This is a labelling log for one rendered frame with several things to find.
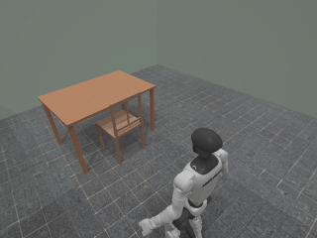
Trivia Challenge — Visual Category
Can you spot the table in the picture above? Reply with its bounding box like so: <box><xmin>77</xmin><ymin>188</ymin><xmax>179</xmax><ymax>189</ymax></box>
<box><xmin>37</xmin><ymin>70</ymin><xmax>156</xmax><ymax>174</ymax></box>

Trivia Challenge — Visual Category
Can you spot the robot head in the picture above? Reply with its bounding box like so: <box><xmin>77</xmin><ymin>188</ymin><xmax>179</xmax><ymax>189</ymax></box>
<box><xmin>190</xmin><ymin>127</ymin><xmax>223</xmax><ymax>176</ymax></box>

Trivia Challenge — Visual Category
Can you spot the left robot forearm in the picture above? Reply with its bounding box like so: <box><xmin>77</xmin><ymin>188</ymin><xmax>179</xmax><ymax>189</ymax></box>
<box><xmin>148</xmin><ymin>207</ymin><xmax>174</xmax><ymax>230</ymax></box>

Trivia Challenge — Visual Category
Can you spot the chair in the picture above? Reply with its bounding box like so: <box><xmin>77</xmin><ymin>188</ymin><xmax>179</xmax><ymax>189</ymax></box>
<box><xmin>95</xmin><ymin>91</ymin><xmax>145</xmax><ymax>165</ymax></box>

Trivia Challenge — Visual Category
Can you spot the left robot upper arm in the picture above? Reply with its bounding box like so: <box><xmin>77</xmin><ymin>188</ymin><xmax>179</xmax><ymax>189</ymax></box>
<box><xmin>168</xmin><ymin>170</ymin><xmax>194</xmax><ymax>220</ymax></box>

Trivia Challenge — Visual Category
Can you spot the right robot shin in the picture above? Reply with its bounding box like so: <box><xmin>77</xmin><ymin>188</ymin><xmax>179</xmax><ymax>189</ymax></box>
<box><xmin>188</xmin><ymin>215</ymin><xmax>202</xmax><ymax>238</ymax></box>

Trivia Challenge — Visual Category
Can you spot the right robot upper arm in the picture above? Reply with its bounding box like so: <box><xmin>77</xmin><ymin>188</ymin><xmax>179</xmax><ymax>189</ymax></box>
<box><xmin>214</xmin><ymin>149</ymin><xmax>229</xmax><ymax>177</ymax></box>

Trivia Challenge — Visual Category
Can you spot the left robot hand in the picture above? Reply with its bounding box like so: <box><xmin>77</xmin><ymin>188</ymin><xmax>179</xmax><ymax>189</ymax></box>
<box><xmin>138</xmin><ymin>218</ymin><xmax>154</xmax><ymax>236</ymax></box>

